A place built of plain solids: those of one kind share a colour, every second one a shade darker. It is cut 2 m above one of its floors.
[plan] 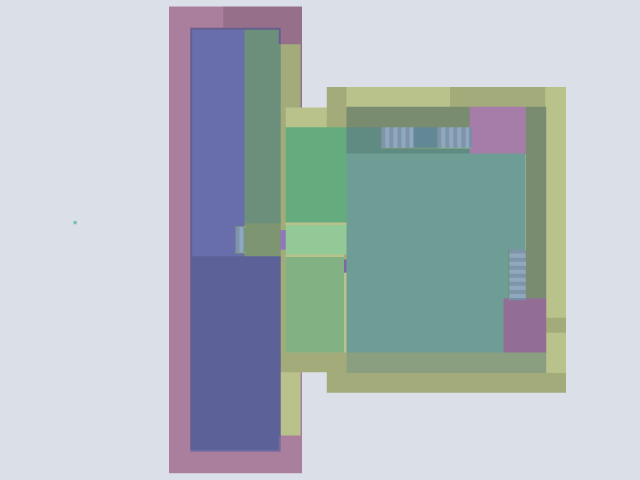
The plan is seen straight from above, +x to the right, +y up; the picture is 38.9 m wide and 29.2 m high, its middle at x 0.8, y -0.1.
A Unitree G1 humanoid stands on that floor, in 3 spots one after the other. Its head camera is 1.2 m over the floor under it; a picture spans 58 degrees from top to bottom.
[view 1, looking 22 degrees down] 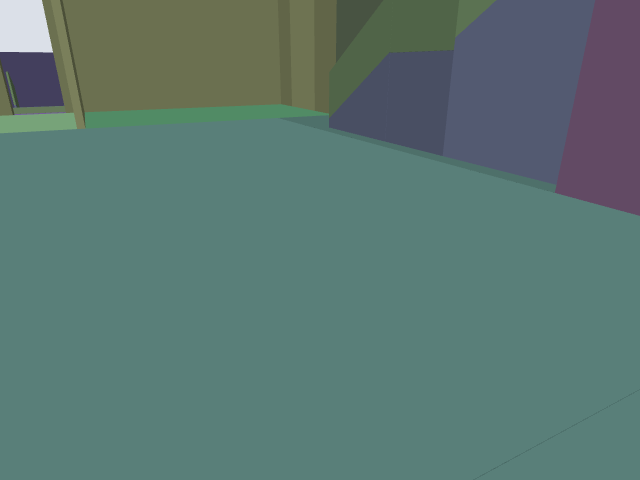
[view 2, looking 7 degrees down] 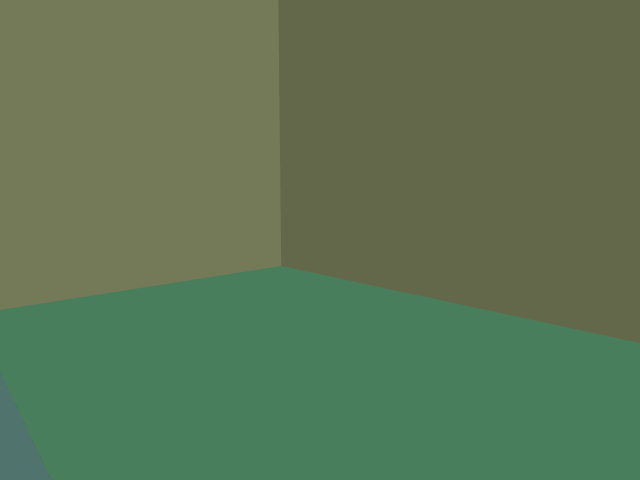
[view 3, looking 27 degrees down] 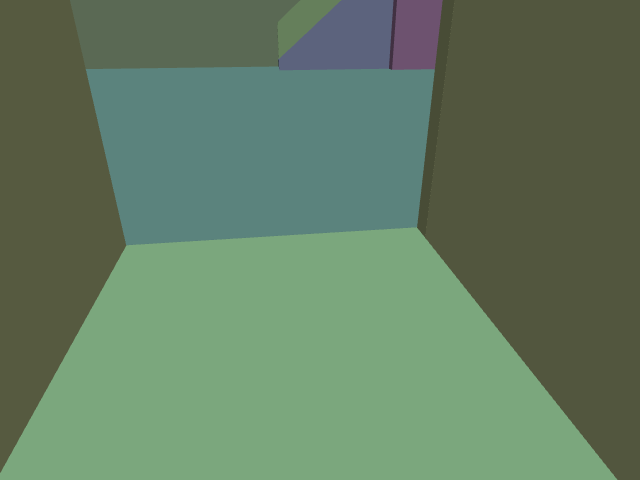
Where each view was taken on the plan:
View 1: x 12.61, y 1.12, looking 153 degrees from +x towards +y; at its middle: floor_dayroom_concrete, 3.20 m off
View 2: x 2.73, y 6.13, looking -133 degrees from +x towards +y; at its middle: wall_brick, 5.93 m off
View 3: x -0.01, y -0.01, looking -8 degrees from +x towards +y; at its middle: floor_lino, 2.64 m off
